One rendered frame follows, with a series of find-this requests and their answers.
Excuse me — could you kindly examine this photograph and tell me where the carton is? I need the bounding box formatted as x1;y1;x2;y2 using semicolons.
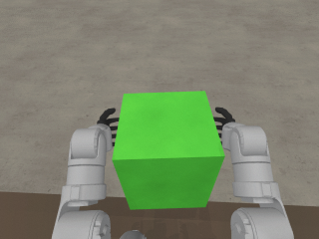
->
112;91;225;210

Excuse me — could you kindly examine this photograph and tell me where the robot right upper arm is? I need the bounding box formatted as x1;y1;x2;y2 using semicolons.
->
230;207;294;239

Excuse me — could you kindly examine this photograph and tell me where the robot left hand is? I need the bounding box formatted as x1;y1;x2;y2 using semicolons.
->
97;108;120;146

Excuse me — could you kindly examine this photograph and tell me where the robot right forearm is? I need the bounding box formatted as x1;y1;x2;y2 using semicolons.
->
221;121;294;239

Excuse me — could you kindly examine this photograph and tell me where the robot left forearm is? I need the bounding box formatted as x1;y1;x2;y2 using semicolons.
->
52;123;113;239

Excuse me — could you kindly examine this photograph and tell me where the robot right hand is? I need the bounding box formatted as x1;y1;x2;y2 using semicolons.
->
213;107;235;145

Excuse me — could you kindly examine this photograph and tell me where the robot left upper arm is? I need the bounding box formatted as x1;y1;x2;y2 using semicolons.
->
53;210;111;239

